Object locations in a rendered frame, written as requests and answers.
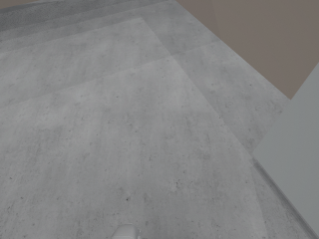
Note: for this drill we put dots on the fridge door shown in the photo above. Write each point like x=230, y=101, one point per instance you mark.
x=290, y=151

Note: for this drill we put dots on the left robot thigh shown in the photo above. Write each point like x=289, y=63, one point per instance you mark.
x=127, y=231

